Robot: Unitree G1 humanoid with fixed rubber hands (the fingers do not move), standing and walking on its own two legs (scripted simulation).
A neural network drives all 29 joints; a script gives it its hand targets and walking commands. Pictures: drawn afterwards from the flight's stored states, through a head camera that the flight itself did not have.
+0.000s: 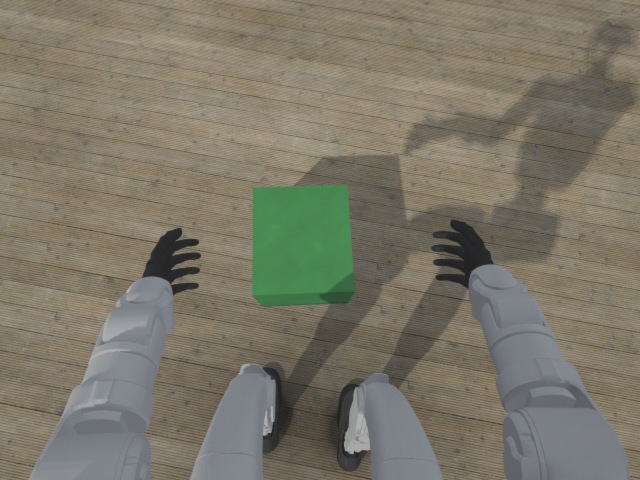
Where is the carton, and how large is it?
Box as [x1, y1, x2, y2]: [252, 185, 354, 306]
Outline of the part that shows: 347,185 253,188 252,295 262,306 338,303 348,301 354,291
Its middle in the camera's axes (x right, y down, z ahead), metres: -0.05 +0.02 +1.05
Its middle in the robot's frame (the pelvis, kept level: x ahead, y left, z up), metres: +0.54 +0.05 -0.60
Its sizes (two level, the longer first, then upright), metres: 0.280 0.245 0.197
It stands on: the floor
